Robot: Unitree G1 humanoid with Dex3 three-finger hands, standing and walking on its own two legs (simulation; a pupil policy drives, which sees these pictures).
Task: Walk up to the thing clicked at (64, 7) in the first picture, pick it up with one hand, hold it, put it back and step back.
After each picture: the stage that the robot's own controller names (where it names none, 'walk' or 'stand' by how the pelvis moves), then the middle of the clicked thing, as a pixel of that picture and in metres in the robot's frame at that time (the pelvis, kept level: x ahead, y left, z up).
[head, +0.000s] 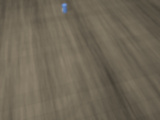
stand; (64, 8) +2.18 +0.23 -0.72
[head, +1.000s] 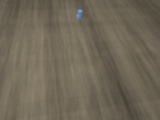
walk; (79, 14) +2.05 +0.05 -0.69
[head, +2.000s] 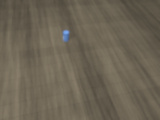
walk; (66, 36) +1.43 +0.12 -0.70
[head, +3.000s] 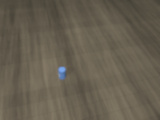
walk; (62, 73) +0.93 +0.15 -0.71
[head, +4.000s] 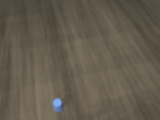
walk; (57, 105) +0.55 +0.17 -0.71
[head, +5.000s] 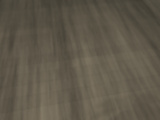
stand; out of the picture +0.37 +0.13 -0.70
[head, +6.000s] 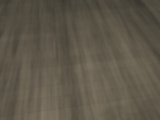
stand; out of the picture +0.35 +0.14 -0.72
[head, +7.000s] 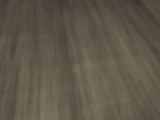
stand; out of the picture +0.35 +0.15 -0.73
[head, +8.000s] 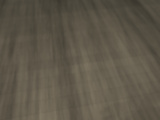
stand; out of the picture +0.34 +0.15 -0.73
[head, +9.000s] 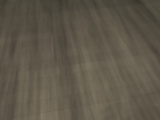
stand; out of the picture +0.34 +0.15 -0.73
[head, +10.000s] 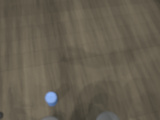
go down; (51, 99) +0.39 +0.14 -0.55
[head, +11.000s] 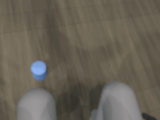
go down; (39, 71) +0.44 +0.15 -0.33
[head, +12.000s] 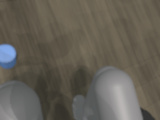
close in; (6, 57) +0.44 +0.18 -0.26
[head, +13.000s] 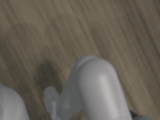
close; out of the picture +0.44 +0.21 -0.23
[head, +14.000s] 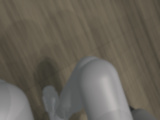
lift; out of the picture +0.41 +0.20 -0.24
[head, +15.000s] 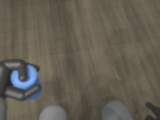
lift; (28, 83) +0.33 +0.17 -0.02
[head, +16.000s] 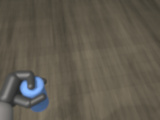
hold; (36, 95) +0.31 +0.16 +0.01
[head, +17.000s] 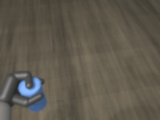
hold; (34, 95) +0.31 +0.17 +0.00
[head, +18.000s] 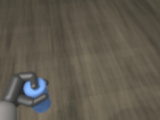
crouch; (38, 95) +0.32 +0.16 +0.00
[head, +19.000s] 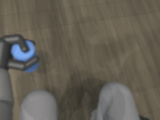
crouch; (26, 57) +0.43 +0.16 -0.10
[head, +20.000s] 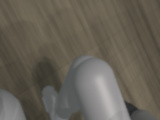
lower; out of the picture +0.44 +0.24 -0.24
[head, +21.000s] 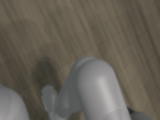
lower; out of the picture +0.44 +0.23 -0.24
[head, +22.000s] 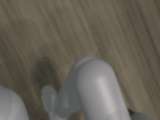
lower; out of the picture +0.44 +0.23 -0.24
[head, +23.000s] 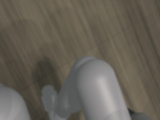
lower; out of the picture +0.43 +0.23 -0.24
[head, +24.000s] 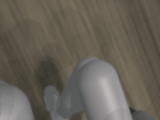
loosen; out of the picture +0.42 +0.22 -0.24
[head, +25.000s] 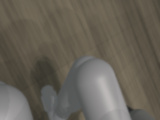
withdraw; out of the picture +0.42 +0.21 -0.24
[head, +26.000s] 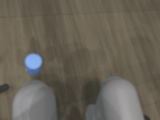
walk; (33, 65) +0.43 +0.17 -0.29
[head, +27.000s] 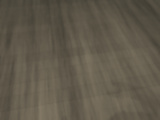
stand; out of the picture +0.35 +0.12 -0.65
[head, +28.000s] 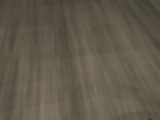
stand; out of the picture +0.36 +0.14 -0.66
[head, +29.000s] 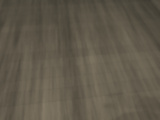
stand; out of the picture +0.36 +0.13 -0.68
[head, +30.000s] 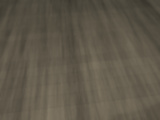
walk; out of the picture +0.36 +0.13 -0.72
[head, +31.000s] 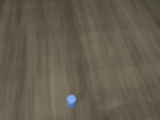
walk; (71, 101) +0.51 +0.07 -0.70
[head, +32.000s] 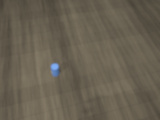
walk; (55, 70) +0.78 +0.20 -0.70
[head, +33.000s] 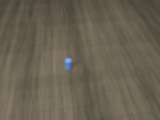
stand; (68, 64) +1.04 +0.15 -0.70
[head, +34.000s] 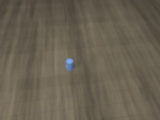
stand; (69, 64) +1.03 +0.13 -0.72
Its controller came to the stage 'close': yes
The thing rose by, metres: 0.71
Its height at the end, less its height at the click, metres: +0.00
